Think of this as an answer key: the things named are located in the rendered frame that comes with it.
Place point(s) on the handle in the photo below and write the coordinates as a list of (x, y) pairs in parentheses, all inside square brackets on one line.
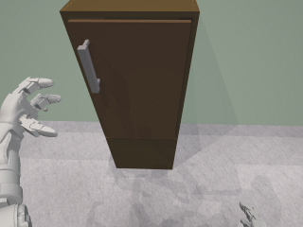
[(88, 67)]

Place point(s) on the left robot forearm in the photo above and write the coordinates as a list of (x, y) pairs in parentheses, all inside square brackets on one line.
[(10, 166)]

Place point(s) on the robot left upper arm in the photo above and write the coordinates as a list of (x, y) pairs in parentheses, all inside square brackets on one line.
[(15, 215)]

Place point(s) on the cupboard door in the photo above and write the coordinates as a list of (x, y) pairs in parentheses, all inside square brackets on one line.
[(141, 66)]

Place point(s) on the left robot hand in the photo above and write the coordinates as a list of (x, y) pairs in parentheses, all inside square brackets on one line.
[(15, 107)]

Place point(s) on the right robot hand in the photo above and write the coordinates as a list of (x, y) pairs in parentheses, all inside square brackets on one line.
[(252, 215)]

